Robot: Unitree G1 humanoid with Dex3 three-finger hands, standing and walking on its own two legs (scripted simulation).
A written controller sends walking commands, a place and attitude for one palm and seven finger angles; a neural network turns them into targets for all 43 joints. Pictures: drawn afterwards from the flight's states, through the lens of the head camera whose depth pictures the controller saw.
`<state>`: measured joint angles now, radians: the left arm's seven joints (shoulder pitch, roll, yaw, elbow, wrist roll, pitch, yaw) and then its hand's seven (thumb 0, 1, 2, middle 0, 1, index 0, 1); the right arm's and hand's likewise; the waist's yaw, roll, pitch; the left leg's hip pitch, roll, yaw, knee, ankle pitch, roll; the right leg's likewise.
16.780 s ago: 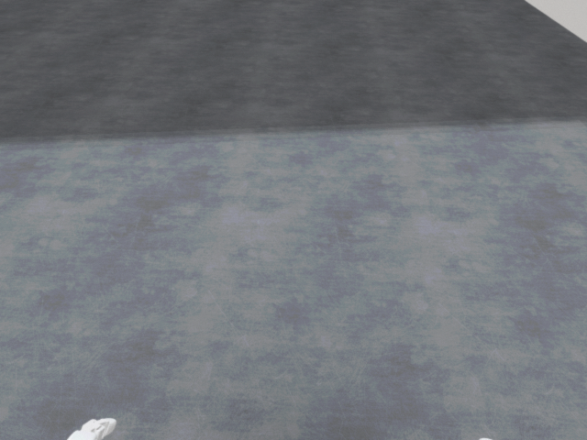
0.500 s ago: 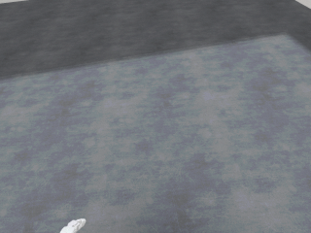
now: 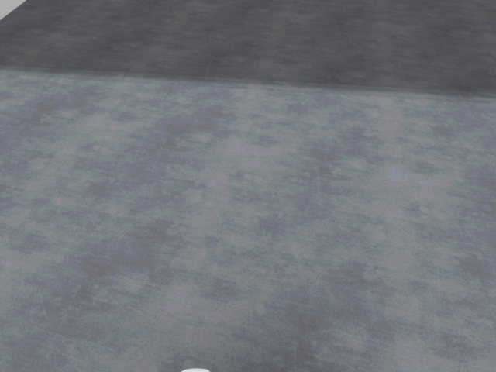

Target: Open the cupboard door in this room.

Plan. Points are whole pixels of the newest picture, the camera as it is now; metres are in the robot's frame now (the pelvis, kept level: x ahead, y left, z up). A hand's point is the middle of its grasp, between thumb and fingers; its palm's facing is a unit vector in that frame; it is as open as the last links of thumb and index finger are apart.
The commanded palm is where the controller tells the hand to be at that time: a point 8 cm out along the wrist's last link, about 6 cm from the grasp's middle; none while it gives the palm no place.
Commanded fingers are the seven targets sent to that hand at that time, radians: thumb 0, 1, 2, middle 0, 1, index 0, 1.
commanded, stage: turn or walk to find it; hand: left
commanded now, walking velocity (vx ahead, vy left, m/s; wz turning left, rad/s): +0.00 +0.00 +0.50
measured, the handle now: out of the picture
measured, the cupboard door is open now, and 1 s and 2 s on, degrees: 0 0 0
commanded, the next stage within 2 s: none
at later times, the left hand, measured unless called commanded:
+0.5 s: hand out of the picture +0.06 +0.22 -0.15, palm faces +0.22 -0.94 -0.26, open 7.4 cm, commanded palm none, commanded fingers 0.00 0.90 0.90 -0.20 -0.30 -0.20 -0.30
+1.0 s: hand out of the picture -0.11 +0.16 -0.16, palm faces +0.51 -0.82 -0.27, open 7.3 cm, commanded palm none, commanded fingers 0.00 0.90 0.90 -0.20 -0.30 -0.20 -0.30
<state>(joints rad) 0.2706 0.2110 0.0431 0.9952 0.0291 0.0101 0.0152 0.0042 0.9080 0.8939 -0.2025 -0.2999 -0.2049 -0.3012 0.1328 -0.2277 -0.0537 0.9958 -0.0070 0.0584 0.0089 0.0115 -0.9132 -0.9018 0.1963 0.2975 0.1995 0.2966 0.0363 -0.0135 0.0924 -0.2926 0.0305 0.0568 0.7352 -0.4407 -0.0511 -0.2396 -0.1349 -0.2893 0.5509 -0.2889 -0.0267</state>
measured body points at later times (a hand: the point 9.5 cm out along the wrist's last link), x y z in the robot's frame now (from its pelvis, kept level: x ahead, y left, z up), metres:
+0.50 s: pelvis -0.02 +0.00 +0.00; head +0.02 +0.00 +0.45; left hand +0.05 +0.27 -0.13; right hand +0.08 -0.23 -0.15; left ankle -0.02 +0.12 -0.74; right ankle +0.01 -0.13 -0.71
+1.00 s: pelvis -0.03 -0.03 +0.00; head +0.01 -0.02 +0.45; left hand -0.13 +0.20 -0.14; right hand +0.16 -0.23 -0.15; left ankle -0.14 +0.08 -0.69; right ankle +0.01 -0.12 -0.74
